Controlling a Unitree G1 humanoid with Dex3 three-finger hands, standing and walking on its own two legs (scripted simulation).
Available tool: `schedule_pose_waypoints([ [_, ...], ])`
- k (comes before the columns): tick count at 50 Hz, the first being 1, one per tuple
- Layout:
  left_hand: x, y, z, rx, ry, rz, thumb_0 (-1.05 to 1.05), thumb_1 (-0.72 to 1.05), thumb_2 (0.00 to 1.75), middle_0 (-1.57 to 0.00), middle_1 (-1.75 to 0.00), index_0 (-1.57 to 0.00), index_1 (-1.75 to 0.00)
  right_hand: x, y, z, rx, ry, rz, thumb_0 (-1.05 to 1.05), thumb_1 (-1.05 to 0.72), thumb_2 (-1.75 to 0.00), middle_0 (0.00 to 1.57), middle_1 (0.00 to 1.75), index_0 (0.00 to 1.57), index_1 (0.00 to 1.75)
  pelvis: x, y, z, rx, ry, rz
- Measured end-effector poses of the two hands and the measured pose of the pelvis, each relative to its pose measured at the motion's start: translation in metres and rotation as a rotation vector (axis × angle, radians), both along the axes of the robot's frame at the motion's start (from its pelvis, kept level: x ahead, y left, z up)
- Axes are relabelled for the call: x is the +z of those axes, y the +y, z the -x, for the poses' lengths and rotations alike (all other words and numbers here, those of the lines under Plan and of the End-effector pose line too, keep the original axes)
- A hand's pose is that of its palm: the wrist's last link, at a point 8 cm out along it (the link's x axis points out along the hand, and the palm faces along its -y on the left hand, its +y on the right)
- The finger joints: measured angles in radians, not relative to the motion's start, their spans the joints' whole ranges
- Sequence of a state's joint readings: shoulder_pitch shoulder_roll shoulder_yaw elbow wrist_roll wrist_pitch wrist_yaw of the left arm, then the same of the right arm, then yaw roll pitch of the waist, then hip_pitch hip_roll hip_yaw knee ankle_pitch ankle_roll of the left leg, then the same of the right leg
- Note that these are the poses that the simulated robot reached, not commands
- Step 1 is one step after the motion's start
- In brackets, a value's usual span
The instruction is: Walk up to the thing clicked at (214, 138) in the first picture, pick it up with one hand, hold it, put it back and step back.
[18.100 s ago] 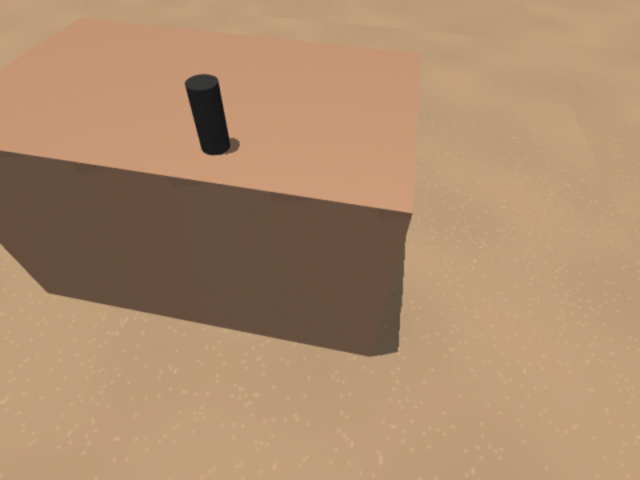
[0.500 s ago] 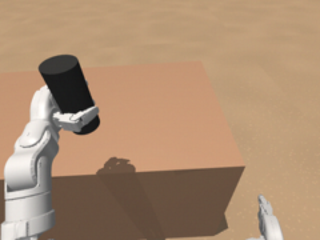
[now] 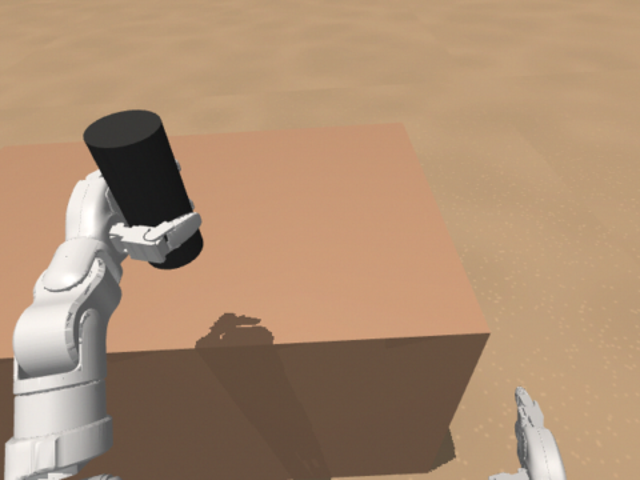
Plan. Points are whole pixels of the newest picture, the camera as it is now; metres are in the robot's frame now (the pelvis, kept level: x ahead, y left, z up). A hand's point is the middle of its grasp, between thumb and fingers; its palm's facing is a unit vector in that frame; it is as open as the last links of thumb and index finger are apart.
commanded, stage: hold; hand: left
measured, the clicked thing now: (152, 196) +0.33 +0.17 +0.24
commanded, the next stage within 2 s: crouch in 0.10 s
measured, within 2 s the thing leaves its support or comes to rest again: neither
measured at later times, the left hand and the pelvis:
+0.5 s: hand (173, 217) +0.36 +0.17 +0.20, palm faces +0.13 -0.99 +0.02, open 9.5 cm; pelvis +0.00 +0.00 +0.00, yaw +0 degrees
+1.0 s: hand (184, 231) +0.41 +0.19 +0.13, palm faces +0.16 -0.99 +0.00, open 9.5 cm; pelvis +0.00 +0.00 +0.00, yaw -1 degrees
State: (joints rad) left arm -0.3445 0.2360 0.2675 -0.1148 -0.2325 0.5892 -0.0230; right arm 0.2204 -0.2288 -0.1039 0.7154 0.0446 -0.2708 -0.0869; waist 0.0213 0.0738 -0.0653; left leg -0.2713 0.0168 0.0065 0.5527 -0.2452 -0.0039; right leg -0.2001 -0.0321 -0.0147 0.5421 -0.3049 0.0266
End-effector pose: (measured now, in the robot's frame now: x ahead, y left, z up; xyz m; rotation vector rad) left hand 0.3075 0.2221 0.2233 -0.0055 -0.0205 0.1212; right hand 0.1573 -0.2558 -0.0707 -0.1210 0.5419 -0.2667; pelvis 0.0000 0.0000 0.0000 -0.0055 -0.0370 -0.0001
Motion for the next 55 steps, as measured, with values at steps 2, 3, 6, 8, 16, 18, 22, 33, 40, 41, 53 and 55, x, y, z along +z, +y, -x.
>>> schedule_pose_waypoints([
  [2, 0.001, -0.001, -0.001, 0.000, 0.002, -0.004, 0.00, -0.36, 1.14, -0.72, -1.10, -0.75, -1.10, 0.000, 0.000, 0.000, -0.002, -0.004, -0.001, -0.01, 0.53, -0.06, 0.05, 0.05, 0.05, 0.06, 0.000, 0.000, 0.000, -0.001, 0.001, 0.000],
  [3, 0.002, -0.002, -0.001, -0.001, 0.002, -0.004, 0.00, -0.36, 1.14, -0.73, -1.10, -0.75, -1.10, 0.001, 0.000, 0.000, -0.002, -0.006, -0.002, -0.01, 0.53, -0.06, 0.05, 0.05, 0.05, 0.06, 0.000, 0.000, 0.000, -0.002, 0.000, 0.000],
  [6, 0.004, -0.003, -0.003, -0.004, -0.003, 0.002, 0.00, -0.36, 1.14, -0.73, -1.10, -0.75, -1.10, 0.001, 0.000, 0.000, -0.005, -0.011, -0.004, -0.01, 0.53, -0.06, 0.05, 0.05, 0.05, 0.06, 0.000, 0.000, 0.000, -0.002, 0.000, -0.001],
  [8, 0.005, -0.004, -0.004, -0.004, -0.003, 0.004, 0.00, -0.36, 1.14, -0.73, -1.10, -0.75, -1.10, 0.002, -0.001, 0.001, -0.005, -0.011, -0.004, -0.01, 0.53, -0.06, 0.05, 0.05, 0.05, 0.06, 0.001, -0.001, 0.000, -0.002, 0.000, -0.001],
  [16, 0.004, -0.003, -0.006, 0.003, 0.005, 0.008, 0.00, -0.36, 1.14, -0.73, -1.10, -0.75, -1.10, 0.001, -0.003, 0.003, -0.005, -0.005, -0.005, -0.01, 0.54, -0.06, 0.05, 0.05, 0.05, 0.06, 0.001, -0.002, 0.000, -0.004, -0.001, -0.002],
  [18, 0.001, -0.003, -0.008, 0.001, 0.013, 0.011, 0.00, -0.36, 1.14, -0.73, -1.10, -0.75, -1.10, 0.001, -0.002, 0.003, 0.000, -0.002, -0.004, -0.01, 0.55, -0.06, 0.05, 0.05, 0.05, 0.06, 0.001, -0.002, 0.001, -0.002, -0.002, -0.002],
  [22, -0.011, -0.003, -0.013, 0.003, 0.048, 0.018, 0.00, -0.36, 1.14, -0.73, -1.10, -0.75, -1.10, -0.001, 0.000, 0.004, 0.011, 0.011, -0.004, -0.01, 0.55, -0.05, 0.05, 0.05, 0.05, 0.06, 0.000, -0.003, 0.003, 0.000, 0.003, -0.002],
  [33, -0.062, 0.007, -0.041, 0.039, 0.125, 0.026, 0.00, -0.36, 1.14, -0.72, -1.11, -0.75, -1.10, 0.001, -0.003, 0.016, 0.002, 0.031, 0.025, -0.01, 0.56, -0.05, 0.05, 0.05, 0.05, 0.06, -0.001, -0.003, 0.006, -0.007, 0.035, -0.002],
  [40, -0.077, 0.013, -0.057, 0.045, 0.098, 0.021, 0.00, -0.36, 1.14, -0.72, -1.11, -0.75, -1.10, 0.001, -0.008, 0.022, -0.022, 0.061, 0.044, -0.01, 0.56, -0.05, 0.05, 0.05, 0.05, 0.06, -0.001, -0.001, 0.005, -0.016, 0.052, 0.002],
  [41, -0.079, 0.014, -0.059, 0.044, 0.095, 0.020, 0.00, -0.36, 1.14, -0.72, -1.11, -0.75, -1.10, 0.000, -0.008, 0.022, -0.025, 0.068, 0.045, -0.01, 0.56, -0.05, 0.05, 0.05, 0.05, 0.06, -0.001, -0.001, 0.005, -0.017, 0.055, 0.002],
  [53, -0.099, 0.021, -0.077, 0.044, 0.087, 0.016, 0.00, -0.37, 1.15, -0.73, -1.10, -0.76, -1.09, -0.005, -0.005, 0.024, -0.034, 0.131, 0.041, -0.01, 0.55, -0.05, 0.05, 0.05, 0.05, 0.06, -0.002, 0.003, 0.003, -0.027, 0.090, 0.005],
  [55, -0.101, 0.021, -0.080, 0.044, 0.085, 0.018, 0.00, -0.37, 1.15, -0.73, -1.09, -0.76, -1.09, -0.005, -0.004, 0.025, -0.035, 0.140, 0.040, -0.01, 0.55, -0.05, 0.05, 0.05, 0.05, 0.06, -0.002, 0.003, 0.002, -0.027, 0.096, 0.005],
])
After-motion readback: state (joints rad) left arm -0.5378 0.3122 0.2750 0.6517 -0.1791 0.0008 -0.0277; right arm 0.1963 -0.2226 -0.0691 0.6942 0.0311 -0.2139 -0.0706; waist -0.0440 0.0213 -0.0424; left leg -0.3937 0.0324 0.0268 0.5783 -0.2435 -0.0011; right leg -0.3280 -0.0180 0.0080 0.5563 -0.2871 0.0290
